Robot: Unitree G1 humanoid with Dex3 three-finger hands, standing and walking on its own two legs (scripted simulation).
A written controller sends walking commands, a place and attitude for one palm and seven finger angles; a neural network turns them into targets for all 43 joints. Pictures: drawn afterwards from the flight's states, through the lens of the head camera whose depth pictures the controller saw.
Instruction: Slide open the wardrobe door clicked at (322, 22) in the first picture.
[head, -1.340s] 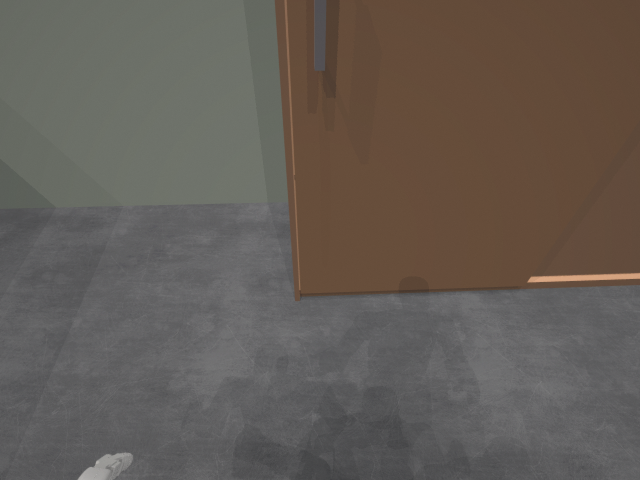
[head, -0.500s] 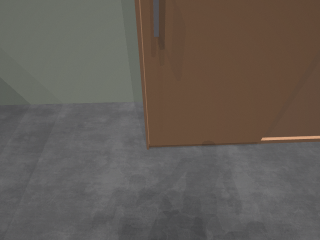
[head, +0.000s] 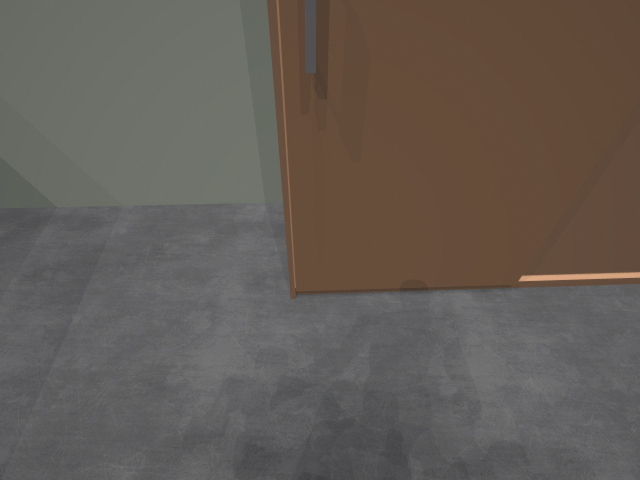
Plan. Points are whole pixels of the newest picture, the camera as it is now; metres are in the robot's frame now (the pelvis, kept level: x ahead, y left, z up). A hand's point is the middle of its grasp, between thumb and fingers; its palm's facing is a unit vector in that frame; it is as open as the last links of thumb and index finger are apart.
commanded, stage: look at it before walking up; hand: left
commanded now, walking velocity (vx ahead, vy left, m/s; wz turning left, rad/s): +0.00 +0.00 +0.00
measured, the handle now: out of the picture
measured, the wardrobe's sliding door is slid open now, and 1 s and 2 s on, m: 0.00 0.00 0.00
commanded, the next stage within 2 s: take the last steps up to it in 0.10 s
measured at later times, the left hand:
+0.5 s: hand out of the picture +0.04 +0.20 -0.18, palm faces -0.02 -0.97 -0.23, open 7.4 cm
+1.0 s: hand out of the picture +0.09 +0.15 -0.20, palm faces +0.09 -0.99 -0.12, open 7.4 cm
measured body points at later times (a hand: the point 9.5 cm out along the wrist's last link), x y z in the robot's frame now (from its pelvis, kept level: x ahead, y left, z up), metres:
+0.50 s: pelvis +0.04 -0.01 -0.01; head +0.03 -0.01 +0.44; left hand +0.04 +0.25 -0.16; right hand +0.05 -0.26 -0.17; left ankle +0.00 +0.13 -0.75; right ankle +0.00 -0.12 -0.75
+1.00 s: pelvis +0.21 +0.00 -0.03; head +0.23 +0.03 +0.42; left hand +0.09 +0.20 -0.19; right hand +0.32 -0.21 -0.16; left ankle +0.27 +0.08 -0.75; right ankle +0.06 -0.11 -0.66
